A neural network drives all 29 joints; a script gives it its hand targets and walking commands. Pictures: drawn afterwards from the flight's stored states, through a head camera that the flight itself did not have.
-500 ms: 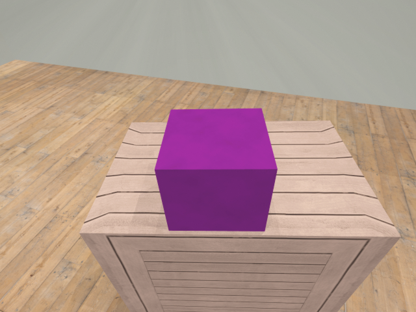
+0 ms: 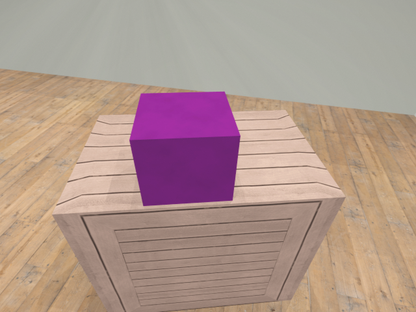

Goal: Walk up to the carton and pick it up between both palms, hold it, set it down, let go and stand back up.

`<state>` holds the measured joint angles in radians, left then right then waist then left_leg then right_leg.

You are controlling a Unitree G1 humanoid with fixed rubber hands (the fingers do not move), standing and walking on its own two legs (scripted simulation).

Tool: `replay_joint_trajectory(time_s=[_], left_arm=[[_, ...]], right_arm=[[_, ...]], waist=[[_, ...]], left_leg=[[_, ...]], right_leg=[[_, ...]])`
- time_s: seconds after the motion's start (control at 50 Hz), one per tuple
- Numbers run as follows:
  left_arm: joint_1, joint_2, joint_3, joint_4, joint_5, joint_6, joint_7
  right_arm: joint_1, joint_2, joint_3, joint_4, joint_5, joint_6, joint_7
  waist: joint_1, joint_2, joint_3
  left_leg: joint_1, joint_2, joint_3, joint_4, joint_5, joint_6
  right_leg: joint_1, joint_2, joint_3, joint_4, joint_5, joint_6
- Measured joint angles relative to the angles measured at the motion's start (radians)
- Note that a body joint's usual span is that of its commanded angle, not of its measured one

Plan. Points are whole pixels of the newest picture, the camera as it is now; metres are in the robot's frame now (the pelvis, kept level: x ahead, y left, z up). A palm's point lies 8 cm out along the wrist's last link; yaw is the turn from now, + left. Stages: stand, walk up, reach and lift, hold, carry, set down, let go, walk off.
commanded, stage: stand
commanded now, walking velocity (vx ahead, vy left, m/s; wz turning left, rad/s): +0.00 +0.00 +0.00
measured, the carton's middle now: (185, 146) +0.58 +0.05 +0.05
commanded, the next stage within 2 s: none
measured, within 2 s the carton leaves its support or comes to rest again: neither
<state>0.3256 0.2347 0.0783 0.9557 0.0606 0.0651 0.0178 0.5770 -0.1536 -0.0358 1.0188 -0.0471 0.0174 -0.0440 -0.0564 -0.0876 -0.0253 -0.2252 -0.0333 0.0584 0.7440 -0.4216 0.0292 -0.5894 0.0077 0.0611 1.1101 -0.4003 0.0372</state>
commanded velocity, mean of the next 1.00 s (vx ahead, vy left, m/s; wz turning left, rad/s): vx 0.00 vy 0.00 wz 0.00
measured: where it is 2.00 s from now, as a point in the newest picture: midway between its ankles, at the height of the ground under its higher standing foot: outside the picture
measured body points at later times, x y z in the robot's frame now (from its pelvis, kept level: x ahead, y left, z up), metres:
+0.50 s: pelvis +0.01 -0.03 +0.03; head -0.01 -0.04 +0.48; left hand -0.04 +0.21 -0.12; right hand +0.02 -0.30 -0.12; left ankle +0.07 +0.11 -0.65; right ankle +0.05 -0.15 -0.71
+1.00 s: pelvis +0.10 -0.03 +0.00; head +0.14 -0.04 +0.45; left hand +0.18 +0.23 -0.12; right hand +0.10 -0.29 -0.15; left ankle +0.06 +0.11 -0.67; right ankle +0.15 -0.15 -0.71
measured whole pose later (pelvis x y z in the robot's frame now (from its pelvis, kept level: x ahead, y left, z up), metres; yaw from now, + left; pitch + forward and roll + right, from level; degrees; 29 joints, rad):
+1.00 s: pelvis +0.10 -0.03 +0.00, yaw -1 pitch -3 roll -1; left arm 0.28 0.22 0.04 0.79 0.03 0.00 0.02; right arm 0.35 -0.25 -0.03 0.90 -0.03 0.04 -0.03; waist -0.02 0.05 0.13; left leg -0.35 0.05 -0.02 1.04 -0.58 -0.01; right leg -0.38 -0.01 -0.04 0.76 -0.33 -0.01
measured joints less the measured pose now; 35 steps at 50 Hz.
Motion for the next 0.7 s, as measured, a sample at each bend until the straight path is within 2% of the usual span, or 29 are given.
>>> replay_joint_trajectory(time_s=[0.06, 0.14, 0.18, 0.2, 0.24, 0.26, 0.32, 0.38, 0.48, 0.54, 0.6, 0.64, 0.7], left_arm=[[0.003, 0.002, -0.001, -0.03, -0.006, -0.018, -0.013], [0.004, -0.002, -0.007, -0.066, -0.021, -0.036, -0.018], [0.009, -0.008, -0.01, -0.084, -0.031, -0.054, -0.011], [0.005, -0.017, -0.013, -0.086, -0.031, -0.07, -0.004], [0.015, -0.034, -0.024, -0.084, -0.022, -0.089, 0.008], [0.026, -0.044, -0.026, -0.076, -0.019, -0.088, 0.011], [0.061, -0.071, -0.031, -0.041, -0.011, -0.075, 0.017], [0.097, -0.078, -0.037, -0.007, -0.011, -0.073, 0.018], [0.131, -0.074, -0.037, 0.032, -0.009, -0.074, 0.011], [0.136, -0.063, -0.029, 0.041, -0.011, -0.062, 0.003], [0.134, -0.044, -0.026, 0.035, -0.016, -0.038, -0.006], [0.116, -0.022, -0.023, 0.028, -0.019, -0.019, -0.007], [0.094, 0.01, -0.007, 0.002, -0.004, -0.004, -0.018]], right_arm=[[0.031, 0.013, 0.005, 0.031, -0.003, 0.0, 0.005], [0.022, 0.014, 0.003, 0.019, -0.016, -0.011, 0.015], [0.004, 0.003, 0.002, 0.003, -0.015, -0.01, 0.019], [-0.011, -0.007, 0.001, -0.001, -0.013, -0.009, 0.021], [-0.036, -0.028, 0.002, -0.012, -0.016, 0.001, 0.023], [-0.046, -0.04, -0.002, -0.02, -0.018, 0.01, 0.025], [-0.078, -0.078, -0.022, -0.043, -0.017, 0.023, 0.038], [-0.101, -0.102, -0.04, -0.07, -0.012, 0.023, 0.05], [-0.136, -0.119, -0.06, -0.119, -0.002, 0.019, 0.062], [-0.148, -0.114, -0.065, -0.142, 0.004, 0.009, 0.055], [-0.133, -0.11, -0.06, -0.174, 0.003, -0.019, 0.037], [-0.143, -0.085, -0.044, -0.165, -0.004, -0.023, 0.021], [-0.143, -0.041, -0.015, -0.143, 0.001, -0.014, 0.007]], waist=[[0.008, -0.002, -0.016], [0.005, 0.027, -0.009], [0.007, 0.051, 0.007], [0.014, 0.078, 0.027], [0.025, 0.111, 0.043], [0.032, 0.121, 0.044], [0.05, 0.149, 0.047], [0.069, 0.153, 0.047], [0.087, 0.141, 0.05], [0.09, 0.125, 0.048], [0.076, 0.112, 0.042], [0.066, 0.067, 0.052], [0.049, 0.028, 0.059]], left_leg=[[0.055, 0.009, 0.005, -0.09, 0.049, -0.007], [0.054, 0.039, -0.007, -0.122, 0.071, -0.022], [0.023, 0.062, -0.015, -0.078, 0.05, -0.029], [-0.003, 0.077, -0.036, -0.023, 0.009, -0.027], [-0.079, 0.065, -0.077, 0.133, -0.116, -0.032], [-0.118, 0.055, -0.082, 0.209, -0.136, -0.035], [-0.205, 0.045, -0.073, 0.347, -0.099, -0.038], [-0.253, 0.051, -0.061, 0.383, -0.042, -0.046], [-0.252, 0.08, -0.062, 0.267, 0.021, -0.055], [-0.177, 0.093, -0.057, 0.114, 0.043, -0.051], [-0.051, 0.089, -0.045, -0.091, 0.111, -0.038], [-0.065, 0.064, -0.024, -0.042, 0.097, -0.036], [-0.043, 0.06, -0.009, -0.039, 0.059, -0.021]], right_leg=[[0.065, -0.018, -0.015, 0.023, 0.02, 0.004], [0.197, -0.039, -0.037, -0.186, -0.053, -0.002], [0.286, -0.037, -0.05, -0.381, -0.012, -0.022], [0.295, -0.017, -0.062, -0.419, 0.079, -0.034], [0.282, 0.003, -0.08, -0.403, 0.108, -0.058], [0.286, 0.006, -0.085, -0.41, 0.101, -0.068], [0.334, 0.008, -0.095, -0.48, 0.088, -0.077], [0.379, 0.002, -0.094, -0.554, 0.106, -0.085], [0.403, -0.015, -0.093, -0.601, 0.135, -0.081], [0.394, -0.03, -0.091, -0.575, 0.141, -0.056], [0.339, -0.046, -0.088, -0.436, 0.041, -0.032], [0.27, -0.053, -0.05, -0.274, -0.073, -0.026], [0.178, -0.036, -0.051, -0.043, -0.081, -0.02]])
